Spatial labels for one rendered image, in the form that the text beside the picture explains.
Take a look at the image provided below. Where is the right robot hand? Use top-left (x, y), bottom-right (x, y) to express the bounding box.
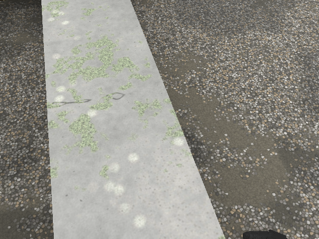
top-left (242, 229), bottom-right (287, 239)

